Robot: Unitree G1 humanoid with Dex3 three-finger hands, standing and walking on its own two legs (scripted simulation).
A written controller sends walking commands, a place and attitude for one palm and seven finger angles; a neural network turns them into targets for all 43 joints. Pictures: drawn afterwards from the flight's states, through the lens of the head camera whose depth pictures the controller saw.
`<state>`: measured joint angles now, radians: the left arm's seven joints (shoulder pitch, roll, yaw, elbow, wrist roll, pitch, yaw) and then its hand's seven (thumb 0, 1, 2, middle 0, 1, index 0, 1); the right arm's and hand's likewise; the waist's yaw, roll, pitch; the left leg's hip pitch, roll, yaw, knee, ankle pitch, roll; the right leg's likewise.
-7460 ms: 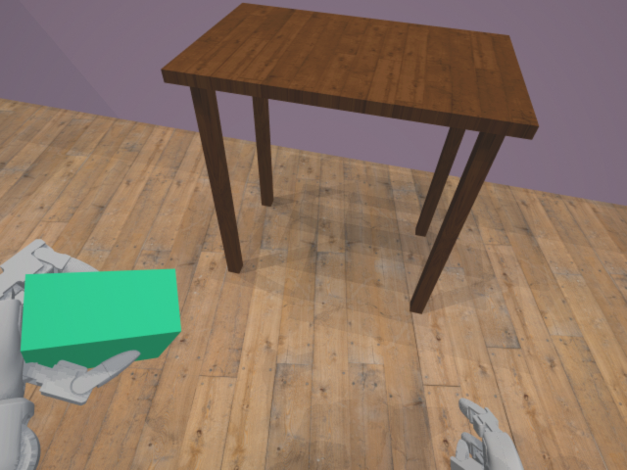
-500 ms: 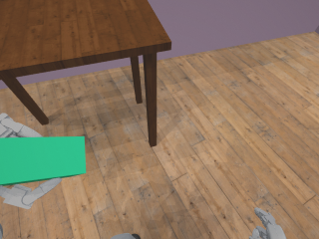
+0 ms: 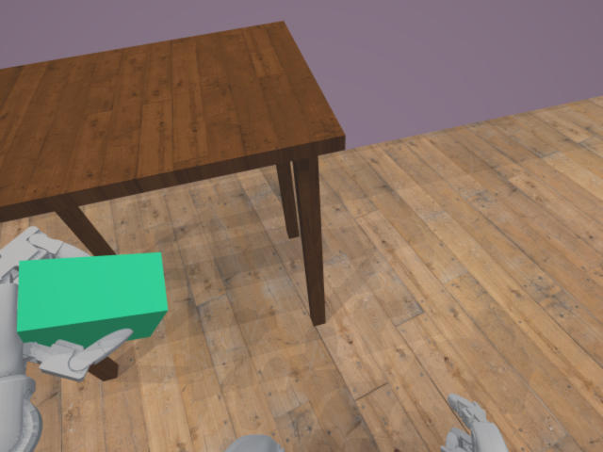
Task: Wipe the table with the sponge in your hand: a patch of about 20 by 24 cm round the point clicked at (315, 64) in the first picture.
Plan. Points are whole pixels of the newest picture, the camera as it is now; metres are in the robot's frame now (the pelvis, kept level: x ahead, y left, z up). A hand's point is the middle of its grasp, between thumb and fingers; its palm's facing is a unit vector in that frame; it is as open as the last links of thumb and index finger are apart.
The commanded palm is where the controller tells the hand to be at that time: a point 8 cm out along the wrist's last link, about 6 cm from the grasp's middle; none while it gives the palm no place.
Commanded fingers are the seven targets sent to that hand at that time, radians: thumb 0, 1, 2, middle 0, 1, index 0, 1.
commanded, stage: take the last steps up to it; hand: left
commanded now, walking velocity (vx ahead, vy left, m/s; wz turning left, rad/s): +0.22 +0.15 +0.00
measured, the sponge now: (116, 302) +0.23 +0.21 +0.15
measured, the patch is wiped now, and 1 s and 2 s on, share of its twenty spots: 0.00 0.00 0.00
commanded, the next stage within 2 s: come to a stop and stand still in 0.26 s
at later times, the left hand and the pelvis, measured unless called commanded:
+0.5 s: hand (56, 220) +0.31 +0.30 +0.18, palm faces +0.36 -0.84 -0.40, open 10.2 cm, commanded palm +0.25 +0.35 +0.19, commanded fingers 0.00 0.10 1.30 -1.20 -1.60 -1.20 -1.60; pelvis +0.08 +0.07 +0.00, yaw -1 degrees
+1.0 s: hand (66, 258) +0.26 +0.26 +0.18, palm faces +0.35 -0.85 -0.40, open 10.2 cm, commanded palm +0.21 +0.32 +0.19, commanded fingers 0.00 0.10 1.30 -1.20 -1.60 -1.20 -1.60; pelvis +0.05 +0.04 +0.00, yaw -1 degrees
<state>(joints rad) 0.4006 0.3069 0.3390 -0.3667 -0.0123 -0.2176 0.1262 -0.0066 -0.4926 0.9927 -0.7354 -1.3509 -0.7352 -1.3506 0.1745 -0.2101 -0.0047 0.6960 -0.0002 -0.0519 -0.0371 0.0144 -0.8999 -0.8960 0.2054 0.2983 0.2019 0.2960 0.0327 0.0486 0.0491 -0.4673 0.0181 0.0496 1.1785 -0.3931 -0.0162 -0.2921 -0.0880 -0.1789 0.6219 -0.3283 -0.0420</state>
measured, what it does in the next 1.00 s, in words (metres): steps on the spot: left foot, then right foot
